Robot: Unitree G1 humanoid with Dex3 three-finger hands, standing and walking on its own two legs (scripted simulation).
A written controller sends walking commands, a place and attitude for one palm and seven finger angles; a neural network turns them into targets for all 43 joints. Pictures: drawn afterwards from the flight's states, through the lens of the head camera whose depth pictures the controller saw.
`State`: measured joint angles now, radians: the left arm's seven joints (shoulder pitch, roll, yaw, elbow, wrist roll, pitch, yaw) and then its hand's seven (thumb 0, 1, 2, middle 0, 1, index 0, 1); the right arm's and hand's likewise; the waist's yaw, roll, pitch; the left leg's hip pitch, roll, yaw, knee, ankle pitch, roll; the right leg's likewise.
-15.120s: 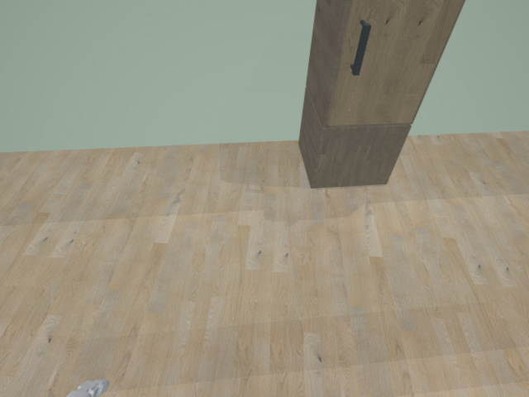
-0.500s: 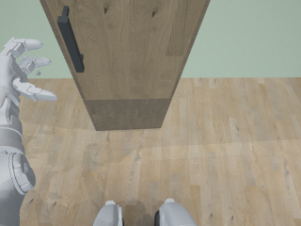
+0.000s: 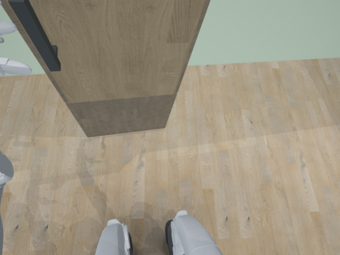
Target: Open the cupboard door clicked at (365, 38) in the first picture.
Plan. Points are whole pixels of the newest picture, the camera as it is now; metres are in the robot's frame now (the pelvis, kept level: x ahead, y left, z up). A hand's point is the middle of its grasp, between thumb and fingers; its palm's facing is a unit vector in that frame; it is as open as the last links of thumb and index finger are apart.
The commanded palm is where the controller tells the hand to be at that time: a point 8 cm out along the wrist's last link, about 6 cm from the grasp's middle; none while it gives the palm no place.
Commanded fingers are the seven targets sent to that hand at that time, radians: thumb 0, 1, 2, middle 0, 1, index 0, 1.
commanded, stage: move the hooked fingers beside the handle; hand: left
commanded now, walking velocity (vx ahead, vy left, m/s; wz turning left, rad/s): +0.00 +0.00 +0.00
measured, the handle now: (40, 30) +0.58 +0.21 +0.08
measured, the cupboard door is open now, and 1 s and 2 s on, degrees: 0 0 0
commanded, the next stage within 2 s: slide the fingers in behind the handle in 0.74 s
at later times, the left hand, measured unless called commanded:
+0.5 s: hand out of the picture +0.53 +0.27 +0.08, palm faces +0.03 -1.00 -0.01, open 14.0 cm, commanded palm +0.53 +0.29 +0.08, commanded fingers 0.00 -0.50 0.30 -0.30 -1.20 -0.30 -1.20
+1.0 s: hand (2, 48) +0.54 +0.27 +0.08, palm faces +0.03 -1.00 -0.01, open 14.0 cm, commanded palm +0.53 +0.29 +0.08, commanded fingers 0.00 -0.50 0.30 -0.30 -1.20 -0.30 -1.20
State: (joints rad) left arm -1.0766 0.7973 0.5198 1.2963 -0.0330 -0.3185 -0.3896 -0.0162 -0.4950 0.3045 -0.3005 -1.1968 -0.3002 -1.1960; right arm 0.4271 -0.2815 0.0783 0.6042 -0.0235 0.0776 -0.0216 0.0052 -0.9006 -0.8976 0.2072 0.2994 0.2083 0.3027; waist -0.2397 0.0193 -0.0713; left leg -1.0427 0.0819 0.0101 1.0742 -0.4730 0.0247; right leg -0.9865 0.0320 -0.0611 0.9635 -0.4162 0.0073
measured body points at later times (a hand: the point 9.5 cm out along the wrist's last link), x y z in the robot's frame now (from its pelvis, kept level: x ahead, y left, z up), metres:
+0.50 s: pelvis +0.01 +0.01 +0.00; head +0.17 +0.06 +0.42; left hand +0.53 +0.33 +0.08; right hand +0.00 -0.26 -0.09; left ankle +0.01 +0.10 -0.66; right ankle +0.01 -0.13 -0.66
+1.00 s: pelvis +0.00 +0.01 +0.00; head +0.17 +0.05 +0.41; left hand +0.53 +0.32 +0.08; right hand -0.03 -0.25 -0.09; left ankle +0.01 +0.10 -0.66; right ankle +0.01 -0.13 -0.66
